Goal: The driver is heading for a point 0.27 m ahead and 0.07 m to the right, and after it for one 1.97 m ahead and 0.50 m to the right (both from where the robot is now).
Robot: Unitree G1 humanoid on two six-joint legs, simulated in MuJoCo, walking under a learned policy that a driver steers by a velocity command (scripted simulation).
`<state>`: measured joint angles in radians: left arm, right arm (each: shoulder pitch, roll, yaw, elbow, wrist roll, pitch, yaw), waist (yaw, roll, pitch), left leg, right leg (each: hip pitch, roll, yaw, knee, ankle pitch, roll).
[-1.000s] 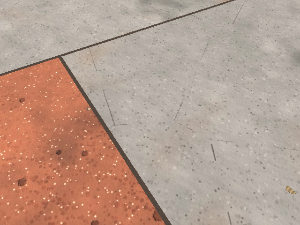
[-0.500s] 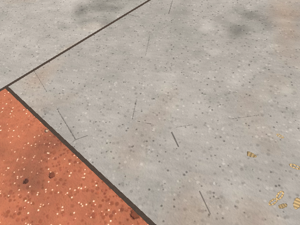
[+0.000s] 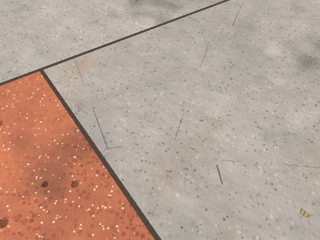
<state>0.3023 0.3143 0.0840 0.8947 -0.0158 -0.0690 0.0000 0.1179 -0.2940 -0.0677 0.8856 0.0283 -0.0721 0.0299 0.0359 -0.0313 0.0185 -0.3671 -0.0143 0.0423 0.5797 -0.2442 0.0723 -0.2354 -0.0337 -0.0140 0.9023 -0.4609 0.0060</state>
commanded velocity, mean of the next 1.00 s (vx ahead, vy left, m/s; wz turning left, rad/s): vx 0.49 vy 0.00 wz -0.33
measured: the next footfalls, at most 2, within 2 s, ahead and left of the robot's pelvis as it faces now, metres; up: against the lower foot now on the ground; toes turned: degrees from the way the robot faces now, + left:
right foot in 0.46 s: +0.42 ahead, -0.08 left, +0.00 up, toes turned -10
left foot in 0.90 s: +0.73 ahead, +0.07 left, +0.00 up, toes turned -24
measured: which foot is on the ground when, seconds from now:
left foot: down 0.00-0.48, up 0.50-0.88, down 0.90-1.00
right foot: up 0.00-0.44, down 0.46-0.92, up 0.94-1.00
